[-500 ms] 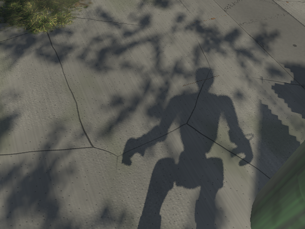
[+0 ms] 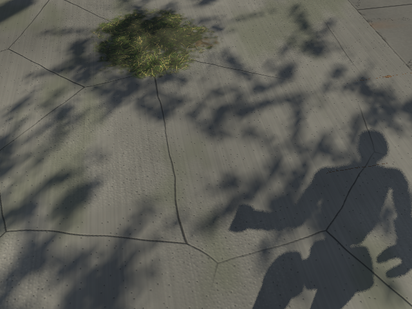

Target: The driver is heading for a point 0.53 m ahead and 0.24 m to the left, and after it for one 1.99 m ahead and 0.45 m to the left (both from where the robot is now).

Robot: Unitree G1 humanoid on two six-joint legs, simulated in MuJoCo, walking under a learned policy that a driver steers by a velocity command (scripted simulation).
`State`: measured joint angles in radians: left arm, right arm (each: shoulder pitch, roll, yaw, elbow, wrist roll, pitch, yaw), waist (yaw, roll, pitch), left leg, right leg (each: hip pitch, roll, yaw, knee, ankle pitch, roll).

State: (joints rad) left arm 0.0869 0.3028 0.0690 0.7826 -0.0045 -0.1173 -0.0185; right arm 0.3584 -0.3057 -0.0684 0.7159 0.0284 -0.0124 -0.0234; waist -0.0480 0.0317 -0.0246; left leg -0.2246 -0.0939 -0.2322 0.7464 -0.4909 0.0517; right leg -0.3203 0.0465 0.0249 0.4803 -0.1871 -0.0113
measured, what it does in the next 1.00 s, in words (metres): walks ahead, turning left: left foot, then right foot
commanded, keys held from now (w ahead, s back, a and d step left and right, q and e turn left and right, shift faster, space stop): w+q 0.90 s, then w+e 0.10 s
